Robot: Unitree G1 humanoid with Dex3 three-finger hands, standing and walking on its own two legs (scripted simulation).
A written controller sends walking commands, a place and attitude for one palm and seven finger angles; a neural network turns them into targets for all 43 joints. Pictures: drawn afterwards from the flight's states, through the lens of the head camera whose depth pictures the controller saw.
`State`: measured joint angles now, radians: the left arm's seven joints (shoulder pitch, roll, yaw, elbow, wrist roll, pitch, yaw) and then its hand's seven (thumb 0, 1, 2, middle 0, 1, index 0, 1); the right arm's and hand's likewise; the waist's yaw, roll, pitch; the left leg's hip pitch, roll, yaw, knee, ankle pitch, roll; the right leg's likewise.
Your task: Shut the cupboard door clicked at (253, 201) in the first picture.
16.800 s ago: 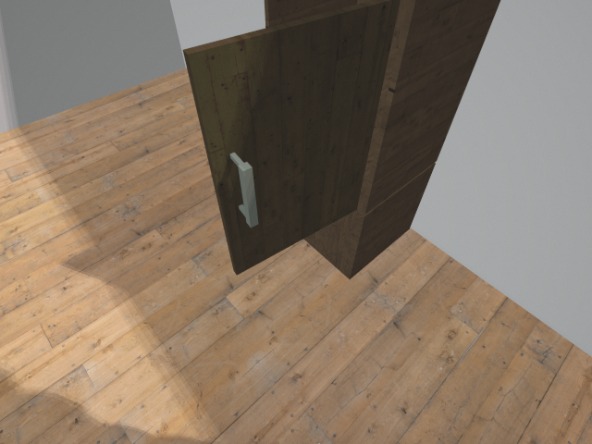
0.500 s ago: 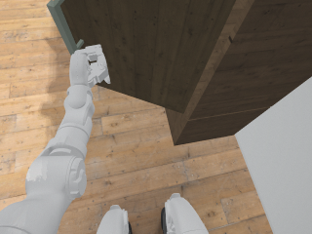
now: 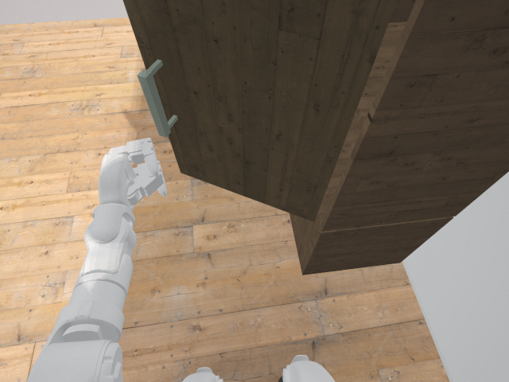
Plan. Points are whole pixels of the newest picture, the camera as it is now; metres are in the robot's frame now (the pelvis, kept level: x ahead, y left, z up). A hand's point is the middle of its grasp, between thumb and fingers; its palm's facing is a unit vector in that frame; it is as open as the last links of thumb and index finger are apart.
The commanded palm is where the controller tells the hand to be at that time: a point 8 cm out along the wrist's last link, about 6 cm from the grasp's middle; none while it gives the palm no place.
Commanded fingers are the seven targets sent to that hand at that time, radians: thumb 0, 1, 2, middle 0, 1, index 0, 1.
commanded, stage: draw the hand back to the body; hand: left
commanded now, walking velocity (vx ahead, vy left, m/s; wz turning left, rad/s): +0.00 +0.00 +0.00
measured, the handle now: (161, 100) +0.65 +0.18 +0.02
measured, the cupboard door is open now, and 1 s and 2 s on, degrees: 60 60 60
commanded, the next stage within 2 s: step back with the hand held close in 1.24 s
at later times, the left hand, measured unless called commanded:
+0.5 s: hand (52, 233) +0.29 +0.22 +0.15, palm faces +0.27 -0.92 -0.28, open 3.6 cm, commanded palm +0.24 +0.27 +0.17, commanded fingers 0.00 0.90 0.90 -0.67 -0.81 -0.67 -0.81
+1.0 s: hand out of the picture +0.19 +0.29 +0.21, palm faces +0.52 -0.73 -0.44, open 7.0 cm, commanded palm +0.15 +0.31 +0.22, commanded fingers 0.00 0.90 0.90 -0.20 -0.30 -0.20 -0.30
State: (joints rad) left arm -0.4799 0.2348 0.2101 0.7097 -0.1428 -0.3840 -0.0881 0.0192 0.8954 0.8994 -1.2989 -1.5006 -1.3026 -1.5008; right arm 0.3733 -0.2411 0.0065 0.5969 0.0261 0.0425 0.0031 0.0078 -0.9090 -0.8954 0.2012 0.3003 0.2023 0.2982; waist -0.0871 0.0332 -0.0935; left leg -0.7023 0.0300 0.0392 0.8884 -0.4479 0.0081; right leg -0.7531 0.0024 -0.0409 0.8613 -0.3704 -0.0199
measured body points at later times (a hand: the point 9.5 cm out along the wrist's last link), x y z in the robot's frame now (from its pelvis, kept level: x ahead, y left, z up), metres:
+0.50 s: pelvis +0.02 +0.01 +0.05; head +0.02 -0.01 +0.50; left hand +0.27 +0.27 +0.16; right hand +0.23 -0.19 -0.04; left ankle -0.01 +0.11 -0.69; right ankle +0.02 -0.11 -0.69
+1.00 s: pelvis +0.02 +0.01 +0.05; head +0.00 -0.03 +0.50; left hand +0.16 +0.32 +0.24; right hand +0.21 -0.21 -0.05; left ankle -0.01 +0.11 -0.69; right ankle +0.02 -0.11 -0.69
